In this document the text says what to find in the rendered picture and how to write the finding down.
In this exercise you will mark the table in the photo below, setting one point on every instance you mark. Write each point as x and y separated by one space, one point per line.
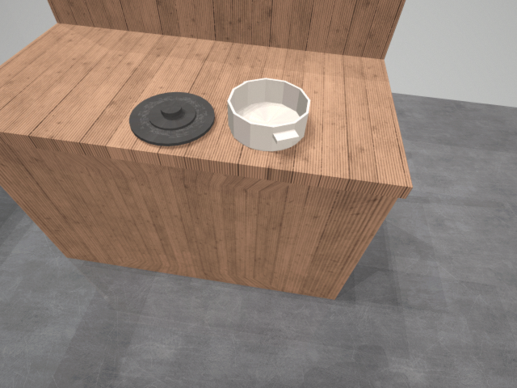
296 220

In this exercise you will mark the lid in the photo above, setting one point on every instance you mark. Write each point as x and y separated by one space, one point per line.
148 124

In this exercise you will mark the pot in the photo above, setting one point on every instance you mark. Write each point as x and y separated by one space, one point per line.
268 114

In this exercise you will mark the knob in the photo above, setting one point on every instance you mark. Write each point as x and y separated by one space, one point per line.
171 109

